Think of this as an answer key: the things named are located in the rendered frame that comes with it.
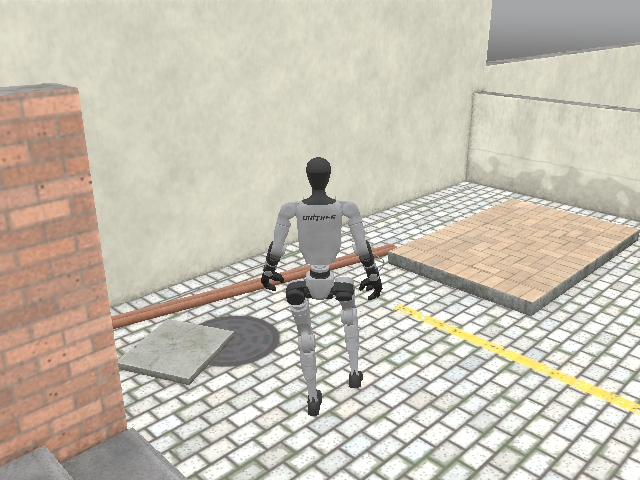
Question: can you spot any robot right forearm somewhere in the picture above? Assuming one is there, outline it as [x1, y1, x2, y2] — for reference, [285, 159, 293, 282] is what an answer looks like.
[359, 240, 380, 281]

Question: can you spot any robot left forearm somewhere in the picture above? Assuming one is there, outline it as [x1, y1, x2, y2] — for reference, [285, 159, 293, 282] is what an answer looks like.
[263, 241, 281, 277]

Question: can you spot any robot right upper arm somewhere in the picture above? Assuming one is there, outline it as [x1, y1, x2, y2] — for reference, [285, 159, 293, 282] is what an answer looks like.
[340, 201, 369, 256]

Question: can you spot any right robot hand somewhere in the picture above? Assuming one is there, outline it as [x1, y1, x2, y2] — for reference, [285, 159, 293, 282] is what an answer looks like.
[359, 277, 383, 300]

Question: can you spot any robot left upper arm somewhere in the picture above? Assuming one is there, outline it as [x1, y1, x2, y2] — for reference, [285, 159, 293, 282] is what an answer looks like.
[270, 201, 298, 257]

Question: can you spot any left robot thigh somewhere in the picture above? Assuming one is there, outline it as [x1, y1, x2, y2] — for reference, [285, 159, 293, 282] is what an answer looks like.
[286, 280, 316, 353]

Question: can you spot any left robot hand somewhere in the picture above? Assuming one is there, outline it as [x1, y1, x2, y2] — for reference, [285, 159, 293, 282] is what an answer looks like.
[261, 272, 284, 291]

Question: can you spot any humanoid robot head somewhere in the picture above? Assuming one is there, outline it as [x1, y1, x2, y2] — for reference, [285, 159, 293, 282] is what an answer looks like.
[302, 157, 336, 205]

